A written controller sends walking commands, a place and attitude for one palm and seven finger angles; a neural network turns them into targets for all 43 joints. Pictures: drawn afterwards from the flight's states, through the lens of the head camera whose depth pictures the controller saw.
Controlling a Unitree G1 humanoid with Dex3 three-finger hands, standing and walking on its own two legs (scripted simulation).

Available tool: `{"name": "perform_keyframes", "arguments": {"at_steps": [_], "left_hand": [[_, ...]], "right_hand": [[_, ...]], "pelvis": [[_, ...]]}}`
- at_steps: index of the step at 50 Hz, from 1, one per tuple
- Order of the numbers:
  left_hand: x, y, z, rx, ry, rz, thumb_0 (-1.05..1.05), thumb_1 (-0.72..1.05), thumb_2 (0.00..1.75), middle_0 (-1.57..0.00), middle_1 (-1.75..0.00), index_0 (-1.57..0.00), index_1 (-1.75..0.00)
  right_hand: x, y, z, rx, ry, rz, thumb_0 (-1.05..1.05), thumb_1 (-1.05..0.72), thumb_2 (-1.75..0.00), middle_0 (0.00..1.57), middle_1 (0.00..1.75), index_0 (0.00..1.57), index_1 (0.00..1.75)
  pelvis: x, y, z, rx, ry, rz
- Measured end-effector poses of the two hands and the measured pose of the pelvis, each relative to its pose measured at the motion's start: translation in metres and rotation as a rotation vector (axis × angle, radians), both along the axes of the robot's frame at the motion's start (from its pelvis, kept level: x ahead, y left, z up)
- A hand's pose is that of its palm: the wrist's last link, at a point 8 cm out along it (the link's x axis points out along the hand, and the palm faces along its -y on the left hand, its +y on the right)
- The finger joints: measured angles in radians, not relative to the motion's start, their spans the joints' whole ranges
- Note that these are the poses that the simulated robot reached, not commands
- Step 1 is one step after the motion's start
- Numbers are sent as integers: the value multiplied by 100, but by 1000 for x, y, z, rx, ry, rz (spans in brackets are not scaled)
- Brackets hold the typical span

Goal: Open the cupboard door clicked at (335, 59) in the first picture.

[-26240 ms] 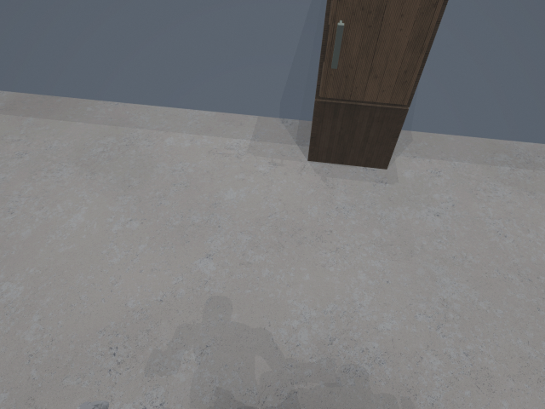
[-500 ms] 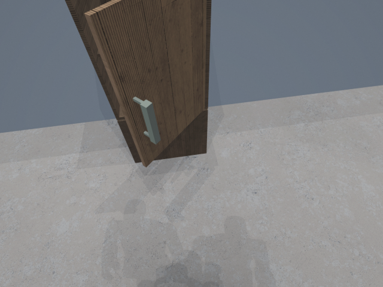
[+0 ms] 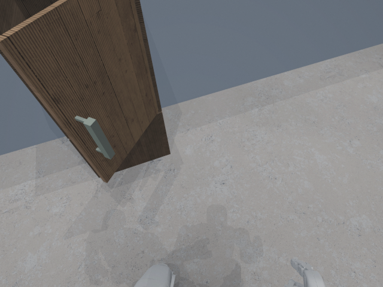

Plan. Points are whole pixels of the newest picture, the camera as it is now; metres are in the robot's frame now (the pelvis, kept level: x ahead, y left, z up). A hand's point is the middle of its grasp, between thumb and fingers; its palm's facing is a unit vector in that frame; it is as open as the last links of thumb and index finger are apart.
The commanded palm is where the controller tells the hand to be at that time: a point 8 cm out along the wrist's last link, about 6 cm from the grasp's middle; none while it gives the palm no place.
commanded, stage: walk to a spot facing it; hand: left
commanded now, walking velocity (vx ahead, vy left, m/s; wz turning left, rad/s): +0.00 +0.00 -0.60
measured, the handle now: (95, 137) +0.49 +0.37 -0.09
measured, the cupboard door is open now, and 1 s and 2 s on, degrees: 45 45 45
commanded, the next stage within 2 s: none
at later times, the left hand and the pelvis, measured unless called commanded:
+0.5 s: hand (118, 254) +0.19 +0.22 -0.17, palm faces -0.29 -0.92 -0.26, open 7.4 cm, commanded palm none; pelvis +0.03 +0.03 -0.01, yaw -19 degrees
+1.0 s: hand (178, 219) +0.29 +0.08 -0.17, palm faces -0.61 -0.78 -0.15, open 7.4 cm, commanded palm none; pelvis +0.11 -0.01 -0.01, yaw -38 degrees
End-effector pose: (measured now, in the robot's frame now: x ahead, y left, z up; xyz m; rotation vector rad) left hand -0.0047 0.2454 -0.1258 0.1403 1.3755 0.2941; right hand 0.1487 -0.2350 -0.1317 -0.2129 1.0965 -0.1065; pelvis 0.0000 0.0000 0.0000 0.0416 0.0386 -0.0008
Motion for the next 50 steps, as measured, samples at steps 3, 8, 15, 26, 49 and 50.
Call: {"name": "perform_keyframes", "arguments": {"at_steps": [3, 8, 15, 26, 49, 50], "left_hand": [[7, 7, -3, -7, 14, -33, 0, 90, 89, -21, -30, -21, -30], [26, 28, -8, -9, 27, -95, 0, 90, 89, -21, -30, -21, -30], [85, 61, -24, -5, -20, -210, 1, 90, 89, -20, -30, -20, -30], [212, 13, -8, -18, -142, -499, 0, 91, 90, -20, -30, -20, -30], [315, -108, -23, -159, -117, -805, 1, 91, 89, -20, -30, -20, -30], [323, -117, -21, -165, -122, -818, 1, 91, 89, -20, -30, -20, -30]], "right_hand": [[-3, 3, 3, -5, -5, -29, 1, -91, -90, 20, 29, 20, 30], [-12, 11, 9, -17, -12, -84, 1, -91, -90, 20, 29, 20, 30], [-44, 20, 6, -72, 3, -149, 1, -91, -90, 20, 30, 20, 30], [-154, 9, -8, -33, 186, -374, 1, -90, -90, 20, 30, 20, 30], [-190, 25, 7, -11, 180, -730, 0, -91, -90, 20, 29, 20, 30], [-195, 31, 8, 6, 208, -748, 0, -91, -90, 20, 29, 20, 30]], "pelvis": [[3, 6, 0, -5, 5, -34], [10, 20, -1, -13, 16, -88], [20, 42, -12, -39, 27, -162], [31, 28, -10, -64, 7, -342], [102, -10, -8, -54, 12, -645], [107, -15, -5, -53, 15, -660]]}}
